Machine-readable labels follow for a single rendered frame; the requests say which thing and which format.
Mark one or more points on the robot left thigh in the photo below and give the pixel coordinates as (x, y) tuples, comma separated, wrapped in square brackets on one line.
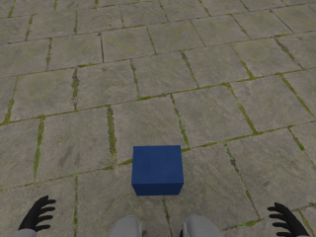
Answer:
[(127, 227)]

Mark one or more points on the carton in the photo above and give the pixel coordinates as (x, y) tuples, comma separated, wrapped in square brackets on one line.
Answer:
[(157, 170)]

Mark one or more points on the robot thigh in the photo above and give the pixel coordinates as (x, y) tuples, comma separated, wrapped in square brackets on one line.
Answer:
[(200, 226), (127, 227)]

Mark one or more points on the robot right thigh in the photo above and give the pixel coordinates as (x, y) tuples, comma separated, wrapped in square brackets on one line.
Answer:
[(200, 226)]

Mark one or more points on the robot left hand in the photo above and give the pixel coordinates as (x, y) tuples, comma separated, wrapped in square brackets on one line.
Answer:
[(33, 217)]

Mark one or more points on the robot right hand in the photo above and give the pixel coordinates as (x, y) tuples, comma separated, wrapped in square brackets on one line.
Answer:
[(292, 224)]

